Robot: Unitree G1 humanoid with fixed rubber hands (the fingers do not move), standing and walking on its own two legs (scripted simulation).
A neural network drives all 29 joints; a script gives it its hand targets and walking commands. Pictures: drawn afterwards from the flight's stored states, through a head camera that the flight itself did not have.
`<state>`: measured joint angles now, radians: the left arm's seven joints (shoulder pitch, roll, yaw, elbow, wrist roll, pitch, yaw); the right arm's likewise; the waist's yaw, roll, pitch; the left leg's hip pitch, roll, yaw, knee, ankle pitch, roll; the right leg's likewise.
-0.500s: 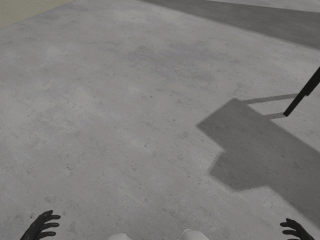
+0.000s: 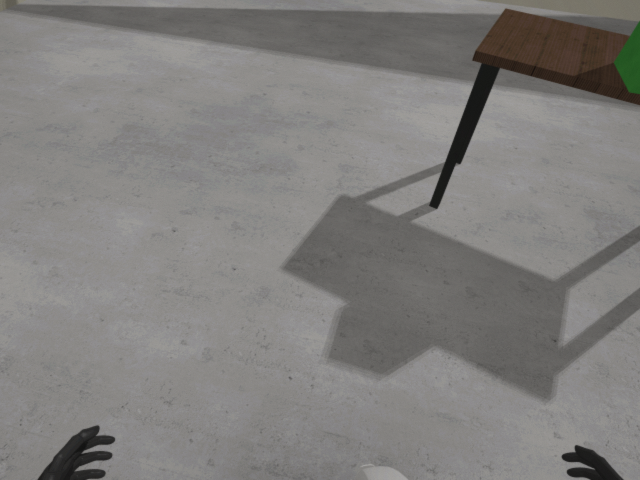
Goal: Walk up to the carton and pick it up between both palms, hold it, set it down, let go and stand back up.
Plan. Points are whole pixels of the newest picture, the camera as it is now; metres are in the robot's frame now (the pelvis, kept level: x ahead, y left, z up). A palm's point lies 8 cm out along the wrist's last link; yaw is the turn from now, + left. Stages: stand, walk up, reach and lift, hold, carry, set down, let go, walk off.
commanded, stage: walk up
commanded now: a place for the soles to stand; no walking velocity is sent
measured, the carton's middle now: out of the picture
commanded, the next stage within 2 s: none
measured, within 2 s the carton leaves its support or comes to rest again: neither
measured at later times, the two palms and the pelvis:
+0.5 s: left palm (188, 330) +0.34 +0.20 -0.08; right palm out of the picture +0.11 -0.42 -0.04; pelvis +0.13 -0.07 +0.00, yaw -16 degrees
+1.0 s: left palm (287, 239) +0.53 +0.06 -0.07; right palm out of the picture +0.18 -0.50 -0.04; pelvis +0.27 -0.16 +0.00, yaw -28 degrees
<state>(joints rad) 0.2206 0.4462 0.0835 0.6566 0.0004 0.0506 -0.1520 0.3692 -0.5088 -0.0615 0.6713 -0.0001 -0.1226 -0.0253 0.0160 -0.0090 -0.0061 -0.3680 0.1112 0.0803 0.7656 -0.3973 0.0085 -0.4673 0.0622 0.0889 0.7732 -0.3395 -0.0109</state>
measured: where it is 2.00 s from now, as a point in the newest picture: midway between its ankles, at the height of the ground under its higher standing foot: (434, 379)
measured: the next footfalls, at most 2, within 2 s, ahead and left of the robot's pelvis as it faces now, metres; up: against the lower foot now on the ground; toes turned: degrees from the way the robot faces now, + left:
right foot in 0.24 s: +0.17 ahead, -0.22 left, +0.00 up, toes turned -9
left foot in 0.48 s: +0.24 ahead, +0.04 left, +0.00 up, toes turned -8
